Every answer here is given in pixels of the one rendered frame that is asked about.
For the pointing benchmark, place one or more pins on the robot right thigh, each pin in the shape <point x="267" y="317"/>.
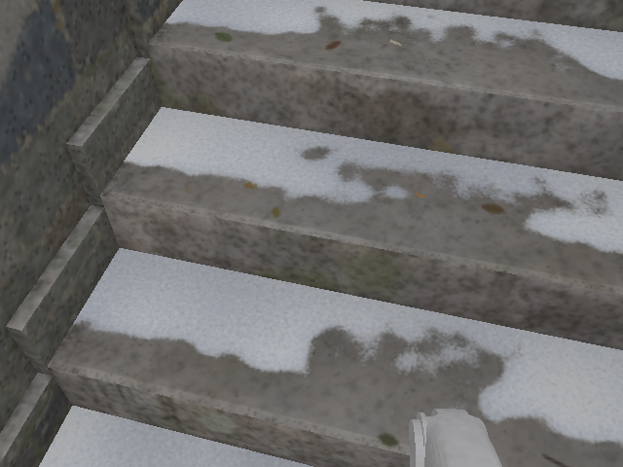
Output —
<point x="450" y="438"/>

